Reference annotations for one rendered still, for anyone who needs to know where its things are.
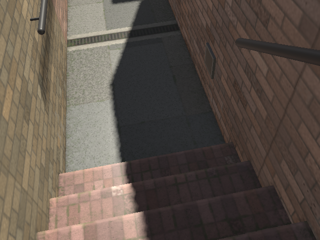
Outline stairs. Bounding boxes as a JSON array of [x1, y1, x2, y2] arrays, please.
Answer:
[[37, 142, 317, 240]]

